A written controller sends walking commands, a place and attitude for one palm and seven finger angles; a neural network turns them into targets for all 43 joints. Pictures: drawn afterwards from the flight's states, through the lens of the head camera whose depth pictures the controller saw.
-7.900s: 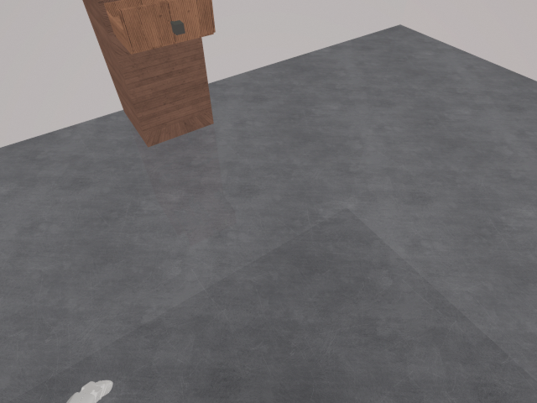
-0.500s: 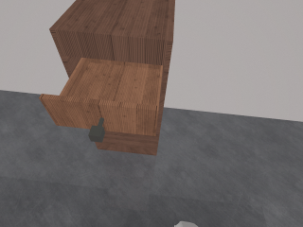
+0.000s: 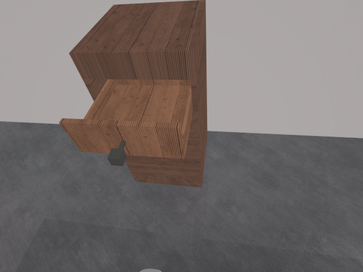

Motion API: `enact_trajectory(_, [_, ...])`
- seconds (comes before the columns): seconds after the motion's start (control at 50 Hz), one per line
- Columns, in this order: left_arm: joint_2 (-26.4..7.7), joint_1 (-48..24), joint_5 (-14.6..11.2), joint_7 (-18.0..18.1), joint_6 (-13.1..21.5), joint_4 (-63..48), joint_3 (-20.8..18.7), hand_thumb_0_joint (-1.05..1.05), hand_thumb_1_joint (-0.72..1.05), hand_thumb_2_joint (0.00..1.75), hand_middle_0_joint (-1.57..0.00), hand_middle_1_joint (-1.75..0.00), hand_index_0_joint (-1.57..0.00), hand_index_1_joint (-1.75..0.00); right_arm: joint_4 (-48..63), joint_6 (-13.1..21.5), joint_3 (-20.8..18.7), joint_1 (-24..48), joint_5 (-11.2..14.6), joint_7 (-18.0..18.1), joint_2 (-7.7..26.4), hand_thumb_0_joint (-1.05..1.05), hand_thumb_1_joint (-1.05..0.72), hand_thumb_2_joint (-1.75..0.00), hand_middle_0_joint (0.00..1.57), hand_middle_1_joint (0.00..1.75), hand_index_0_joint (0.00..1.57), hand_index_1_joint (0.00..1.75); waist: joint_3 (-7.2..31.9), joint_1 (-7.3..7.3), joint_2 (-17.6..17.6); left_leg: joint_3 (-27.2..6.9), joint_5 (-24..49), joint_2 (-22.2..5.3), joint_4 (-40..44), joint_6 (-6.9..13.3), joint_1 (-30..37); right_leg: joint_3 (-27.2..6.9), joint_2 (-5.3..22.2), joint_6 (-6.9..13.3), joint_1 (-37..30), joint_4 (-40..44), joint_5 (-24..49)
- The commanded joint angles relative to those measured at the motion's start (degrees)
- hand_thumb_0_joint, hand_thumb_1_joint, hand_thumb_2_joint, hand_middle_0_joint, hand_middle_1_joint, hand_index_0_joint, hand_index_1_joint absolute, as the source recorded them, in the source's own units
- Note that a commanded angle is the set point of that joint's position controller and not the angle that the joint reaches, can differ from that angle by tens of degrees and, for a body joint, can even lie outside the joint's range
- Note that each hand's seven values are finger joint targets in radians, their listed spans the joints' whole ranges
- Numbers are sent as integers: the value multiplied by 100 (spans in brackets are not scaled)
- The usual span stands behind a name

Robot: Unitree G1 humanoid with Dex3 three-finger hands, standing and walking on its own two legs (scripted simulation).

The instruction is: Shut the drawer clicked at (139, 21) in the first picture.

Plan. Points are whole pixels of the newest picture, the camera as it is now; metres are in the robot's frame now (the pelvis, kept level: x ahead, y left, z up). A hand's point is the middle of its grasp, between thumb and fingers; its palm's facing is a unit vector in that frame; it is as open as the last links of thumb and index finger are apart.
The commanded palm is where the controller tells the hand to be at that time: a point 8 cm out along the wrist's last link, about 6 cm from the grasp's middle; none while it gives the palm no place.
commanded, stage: come to a stop and stand still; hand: left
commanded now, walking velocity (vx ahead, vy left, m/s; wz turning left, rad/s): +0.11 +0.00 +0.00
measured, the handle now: (119, 151) +0.46 +0.26 -0.07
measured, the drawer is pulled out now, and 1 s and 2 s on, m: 0.23 0.23 0.23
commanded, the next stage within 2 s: look again from close up in 0.94 s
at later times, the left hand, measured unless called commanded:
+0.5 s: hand out of the picture +0.03 +0.23 -0.19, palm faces +0.02 -0.98 -0.19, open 7.3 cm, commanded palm none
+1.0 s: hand out of the picture +0.05 +0.21 -0.18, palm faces +0.03 -0.98 -0.21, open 7.2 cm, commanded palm none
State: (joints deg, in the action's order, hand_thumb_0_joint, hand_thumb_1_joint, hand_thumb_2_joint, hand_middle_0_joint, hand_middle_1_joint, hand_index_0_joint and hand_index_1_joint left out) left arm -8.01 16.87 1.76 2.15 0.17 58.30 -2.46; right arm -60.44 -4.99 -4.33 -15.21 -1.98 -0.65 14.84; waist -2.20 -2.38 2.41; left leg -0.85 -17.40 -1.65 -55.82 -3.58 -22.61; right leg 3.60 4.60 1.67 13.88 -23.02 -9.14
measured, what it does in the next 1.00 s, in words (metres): steps on the spot: left foot, then right foot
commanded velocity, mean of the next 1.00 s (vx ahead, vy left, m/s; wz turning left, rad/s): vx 0.02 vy -0.05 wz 0.00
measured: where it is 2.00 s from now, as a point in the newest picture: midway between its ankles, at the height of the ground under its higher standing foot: outside the picture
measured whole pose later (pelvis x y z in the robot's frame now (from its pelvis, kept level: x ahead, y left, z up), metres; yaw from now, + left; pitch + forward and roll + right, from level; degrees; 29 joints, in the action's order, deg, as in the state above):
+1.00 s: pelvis +0.03 +0.03 -0.01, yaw -1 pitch -1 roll +0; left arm -8.8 13.3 0.4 2.5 0.5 65.3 -0.9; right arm -66.6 0.3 -0.6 -14.3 -0.9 3.0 8.2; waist -1.9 -0.2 1.0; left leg 0.9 -17.6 -3.3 -22.4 -2.5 -3.5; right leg 4.2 -1.4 2.2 8.6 -23.9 -14.3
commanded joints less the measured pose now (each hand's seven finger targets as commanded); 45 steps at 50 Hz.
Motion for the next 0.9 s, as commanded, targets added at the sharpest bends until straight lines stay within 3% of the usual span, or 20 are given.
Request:
enact_trajectory(0.0, [-1257, 211, 33, 24, 34, -195, -262, 0, 90, 90, -20, -30, -20, -30, 449, 194, 17, 75, 70, -12, 98, 0, -90, -90, 20, 30, 20, 30, 28, -23, -1478, 166, -381, -96, 791, 38, -237, -1621, 1339, 554, -354, 1408, -1712])
enact_trajectory(0.06, [-1288, 143, 56, -11, 13, -116, -250, 0, 90, 90, -20, -30, -20, -30, 412, 313, 80, 2, 119, 12, -78, 0, -90, -90, 20, 30, 20, 30, -14, 2, -1608, 358, -557, 37, 1762, 156, 534, -1478, 1188, 538, 81, 1444, -1735])
enact_trajectory(0.12, [-1124, -33, -32, -41, -32, 21, -173, 0, 90, 90, -20, -30, -20, -30, 90, 467, 169, -673, 138, 104, -218, 0, -90, -90, 20, 30, 20, 30, 152, 338, -1246, 565, 346, 179, 3428, 211, 1970, -954, 614, 172, 684, 926, -1864])
enact_trajectory(0.14, [-920, 27, -83, -58, -48, 62, -109, 0, 90, 90, -20, -30, -20, -30, -4, 542, 171, -860, 132, 155, -71, 0, -90, -90, 20, 30, 20, 30, 213, 404, -654, 344, 355, -62, 3756, 213, 2329, -738, 380, 32, 943, 405, -1738])
enact_trajectory(0.18, [-362, 289, -105, -84, -88, 34, 13, 0, 90, 90, -20, -30, -20, -30, 147, 566, 54, -655, 85, 216, 639, 0, -90, -90, 20, 30, 20, 30, -167, 309, 1325, -1739, -1403, -1768, 4947, 718, 1339, 29, -239, -264, 1272, -1197, -1837])
enact_trajectory(0.2, [-407, 147, -69, -85, -93, 20, 13, 0, 90, 90, -20, -30, -20, -30, 253, 534, 93, -366, 36, 230, 640, 0, -90, -90, 20, 30, 20, 30, -532, 277, 987, -1960, -1817, -1901, 5151, 986, 641, -193, -191, -233, 1184, -1570, -1723])
enact_trajectory(0.22, [-420, 89, -32, -135, -89, 82, -9, 0, 90, 90, -20, -30, -20, -30, 269, 552, 137, -154, 6, 272, 535, 0, -90, -90, 20, 30, 20, 30, -713, 224, 662, -1827, -1696, -1720, 5194, 1041, 338, -234, -175, -262, 1086, -1894, -1463])
enact_trajectory(0.24, [-435, 36, 7, -140, -149, 233, -42, 0, 90, 90, -20, -30, -20, -30, 172, 585, 177, -125, 16, 293, 355, 0, -90, -90, 20, 30, 20, 30, -777, 229, 1015, -1514, -1201, -1447, 5201, 844, 405, -359, -129, -286, 1069, -2195, -1281])
enact_trajectory(0.26, [-506, 128, -14, -164, -154, 305, -61, 0, 90, 90, -20, -30, -20, -30, 129, 598, 224, -101, 41, 321, 200, 0, -90, -90, 20, 30, 20, 30, -790, 176, 946, -1200, -617, -1263, 5057, 764, 578, -436, -145, -296, 1133, -2375, -1063])
enact_trajectory(0.32, [-459, 228, -44, -191, -120, 393, -51, 0, 90, 90, -20, -30, -20, -30, 24, 655, 247, -266, 71, 379, 105, 0, -90, -90, 20, 30, 20, 30, -473, 159, 680, -704, 1328, -1145, 4573, 887, 1225, -386, -167, -386, 1252, -2597, -927])
enact_trajectory(0.38, [-387, -77, -105, -157, -62, 316, 12, 0, 90, 90, -20, -30, -20, -30, -147, 689, 274, -474, 78, 409, 28, 0, -90, -90, 20, 30, 20, 30, -219, 265, 706, -469, 3481, -1150, 4041, 1059, 1793, -225, -150, -410, 1004, -1907, -1174])
enact_trajectory(0.42, [-369, -227, -145, -131, -29, 269, 34, 0, 90, 90, -20, -30, -20, -30, -237, 665, 224, -580, 60, 408, 106, 0, -90, -90, 20, 30, 20, 30, -16, 339, 787, -506, 4052, -1179, 3709, 1103, 2026, -125, -190, -369, 646, -1144, -1287])
enact_trajectory(0.46, [-397, 18, -154, -116, 17, 382, 19, 0, 90, 90, -20, -30, -20, -30, -316, 647, 195, -575, 97, 404, 102, 0, -90, -90, 20, 30, 20, 30, 170, 215, 596, -425, 3796, -998, 3359, 914, 1970, -54, -233, -323, 3, -164, -386])
enact_trajectory(0.48, [-504, 195, -143, -96, 57, 470, 17, 0, 90, 90, -20, -30, -20, -30, -327, 653, 187, -598, 136, 389, 35, 0, -90, -90, 20, 30, 20, 30, 317, 165, 236, -330, 3428, -825, 3099, 714, 1707, -173, -143, -289, -570, 293, 527])
enact_trajectory(0.52, [-766, 387, -138, -23, 116, 633, 9, 0, 90, 90, -20, -30, -20, -30, -286, 668, 265, -590, 197, 356, -322, 0, -90, -90, 20, 30, 20, 30, 493, 188, -517, 85, 1398, -379, 3079, 344, 794, -822, 635, 23, -1533, -60, 2759])
enact_trajectory(0.54, [-818, 308, -148, -21, 108, 636, 33, 0, 90, 90, -20, -30, -20, -30, -315, 655, 279, -589, 198, 328, -403, 0, -90, -90, 20, 30, 20, 30, 405, 211, -546, 129, 775, -270, 3221, 307, 725, -780, 830, 138, -1488, -125, 2878])
enact_trajectory(0.56, [-797, 280, -154, -5, 134, 649, 23, 0, 90, 90, -20, -30, -20, -30, -382, 603, 279, -613, 166, 339, -419, 0, -90, -90, 20, 30, 20, 30, 537, 235, -1211, 197, 716, -274, 3158, 260, 905, -840, 723, 216, -1449, -78, 2978])
enact_trajectory(0.58, [-702, 194, -165, 12, 137, 633, 49, 0, 90, 90, -20, -30, -20, -30, -429, 578, 267, -676, 160, 345, -373, 0, -90, -90, 20, 30, 20, 30, 572, 264, -1443, 198, 716, -301, 3172, 254, 1070, -753, 642, 228, -1361, -18, 2891])
enact_trajectory(0.7, [-549, -27, -182, 44, 89, 551, 88, 0, 90, 90, -20, -30, -20, -30, -635, 604, 318, -642, 138, 368, -359, 0, -90, -90, 20, 30, 20, 30, 179, 223, -266, 61, 2123, -505, 3443, 314, 1499, -458, 252, 40, -911, -65, 2191])
enact_trajectory(0.88, [-639, -45, -165, 43, 81, 554, 91, 0, 90, 90, -20, -30, -20, -30, -591, 557, 305, -505, 140, 379, -306, 0, -90, -90, 20, 30, 20, 30, 118, 246, -211, 87, 1784, -508, 3488, 294, 1630, -505, 238, 38, -872, 152, 2031])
